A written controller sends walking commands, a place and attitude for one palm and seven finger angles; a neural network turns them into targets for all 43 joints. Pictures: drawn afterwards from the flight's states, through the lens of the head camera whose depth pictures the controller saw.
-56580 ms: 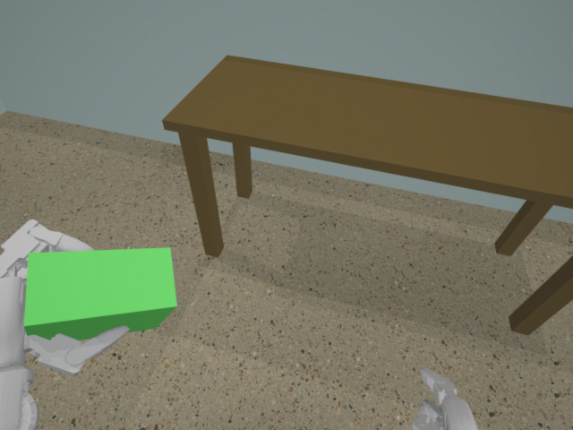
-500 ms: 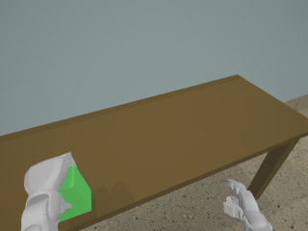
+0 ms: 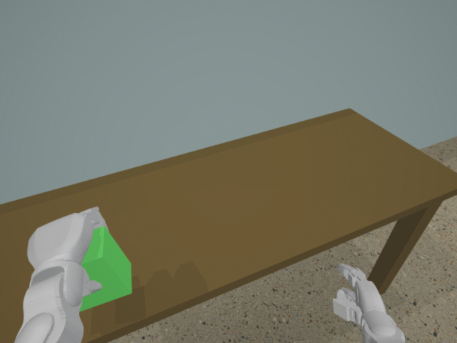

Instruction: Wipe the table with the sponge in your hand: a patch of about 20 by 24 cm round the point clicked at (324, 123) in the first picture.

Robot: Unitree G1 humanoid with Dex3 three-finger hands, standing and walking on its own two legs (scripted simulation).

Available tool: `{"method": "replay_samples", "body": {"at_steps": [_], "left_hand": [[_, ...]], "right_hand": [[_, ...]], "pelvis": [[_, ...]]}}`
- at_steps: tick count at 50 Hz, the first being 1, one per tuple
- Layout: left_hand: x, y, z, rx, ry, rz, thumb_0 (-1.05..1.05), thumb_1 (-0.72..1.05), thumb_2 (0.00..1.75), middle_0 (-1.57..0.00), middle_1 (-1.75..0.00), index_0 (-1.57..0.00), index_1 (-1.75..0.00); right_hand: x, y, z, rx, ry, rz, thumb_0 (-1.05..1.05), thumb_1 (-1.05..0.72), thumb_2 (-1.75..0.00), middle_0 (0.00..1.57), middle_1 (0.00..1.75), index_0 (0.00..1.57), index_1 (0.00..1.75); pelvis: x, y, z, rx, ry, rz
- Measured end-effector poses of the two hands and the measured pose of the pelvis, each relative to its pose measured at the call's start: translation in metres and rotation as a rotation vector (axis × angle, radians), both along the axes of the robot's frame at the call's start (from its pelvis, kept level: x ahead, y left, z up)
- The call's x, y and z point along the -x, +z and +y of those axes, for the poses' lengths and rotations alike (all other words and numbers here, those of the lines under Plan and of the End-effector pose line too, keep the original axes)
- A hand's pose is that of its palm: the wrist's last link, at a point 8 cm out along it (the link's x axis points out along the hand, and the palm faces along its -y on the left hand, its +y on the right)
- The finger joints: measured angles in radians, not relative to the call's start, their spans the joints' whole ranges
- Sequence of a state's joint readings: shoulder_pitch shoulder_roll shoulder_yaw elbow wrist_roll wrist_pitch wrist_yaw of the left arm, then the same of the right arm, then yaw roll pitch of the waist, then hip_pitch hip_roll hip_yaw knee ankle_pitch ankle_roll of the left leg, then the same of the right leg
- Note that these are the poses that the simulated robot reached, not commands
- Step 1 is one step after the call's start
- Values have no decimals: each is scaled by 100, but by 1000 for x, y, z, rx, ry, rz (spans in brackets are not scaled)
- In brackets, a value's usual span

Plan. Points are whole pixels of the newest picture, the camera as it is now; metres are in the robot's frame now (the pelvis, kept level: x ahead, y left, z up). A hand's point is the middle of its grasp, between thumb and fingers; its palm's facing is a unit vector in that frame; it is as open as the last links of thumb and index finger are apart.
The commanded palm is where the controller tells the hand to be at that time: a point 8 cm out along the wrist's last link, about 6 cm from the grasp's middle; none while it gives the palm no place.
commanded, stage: lift the sponge slowly off the table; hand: left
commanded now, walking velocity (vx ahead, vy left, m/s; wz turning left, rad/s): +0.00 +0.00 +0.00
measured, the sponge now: (95, 276) +0.20 +0.29 +0.03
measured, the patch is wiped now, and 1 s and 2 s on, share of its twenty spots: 1.00 1.00 1.00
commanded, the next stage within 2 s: bring the sponge back beside the body in 0.36 s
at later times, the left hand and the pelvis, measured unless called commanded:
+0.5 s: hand (80, 247) +0.20 +0.29 +0.11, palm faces +0.13 -0.16 -0.98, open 10.5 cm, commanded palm +0.17 +0.28 +0.18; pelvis -0.01 +0.00 +0.00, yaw +0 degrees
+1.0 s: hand (78, 250) +0.20 +0.29 +0.10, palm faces +0.10 -0.16 -0.98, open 10.5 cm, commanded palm +0.17 +0.28 +0.18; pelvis +0.00 +0.00 +0.00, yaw +0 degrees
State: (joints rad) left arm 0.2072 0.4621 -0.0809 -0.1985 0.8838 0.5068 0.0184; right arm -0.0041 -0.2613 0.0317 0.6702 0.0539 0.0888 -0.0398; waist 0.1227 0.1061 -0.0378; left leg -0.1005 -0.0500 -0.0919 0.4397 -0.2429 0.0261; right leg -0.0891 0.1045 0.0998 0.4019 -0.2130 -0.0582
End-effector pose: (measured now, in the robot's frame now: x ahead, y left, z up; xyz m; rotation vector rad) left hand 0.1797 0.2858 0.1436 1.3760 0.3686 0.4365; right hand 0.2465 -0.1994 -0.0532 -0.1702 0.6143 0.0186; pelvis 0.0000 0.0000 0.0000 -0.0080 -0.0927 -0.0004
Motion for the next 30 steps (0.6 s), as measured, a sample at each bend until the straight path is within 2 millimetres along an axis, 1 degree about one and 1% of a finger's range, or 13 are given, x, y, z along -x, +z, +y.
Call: {"method": "replay_samples", "body": {"at_steps": [9,18,23,30], "left_hand": [[7,12,1,1,-2,-29,0,-54,104,-65,-132,-73,-125],[3,24,-1,5,-13,-59,0,-54,104,-65,-132,-73,-125],[2,22,-2,17,-15,-53,0,-54,104,-65,-132,-73,-125],[-1,18,-3,20,-19,-42,0,-54,105,-65,-132,-73,-125]], "right_hand": [[-6,6,2,2,11,-25,2,-90,-90,20,30,20,30],[-9,10,14,-13,32,-42,2,-90,-90,20,30,20,30],[-7,9,17,-19,38,-39,2,-90,-90,20,30,20,30],[-1,5,15,-8,31,-21,2,-90,-90,20,30,21,30]], "pelvis": [[1,0,-1,1,2,-7],[4,0,1,0,3,-6],[5,0,1,-1,0,-1],[7,0,2,-1,3,-2]]}}
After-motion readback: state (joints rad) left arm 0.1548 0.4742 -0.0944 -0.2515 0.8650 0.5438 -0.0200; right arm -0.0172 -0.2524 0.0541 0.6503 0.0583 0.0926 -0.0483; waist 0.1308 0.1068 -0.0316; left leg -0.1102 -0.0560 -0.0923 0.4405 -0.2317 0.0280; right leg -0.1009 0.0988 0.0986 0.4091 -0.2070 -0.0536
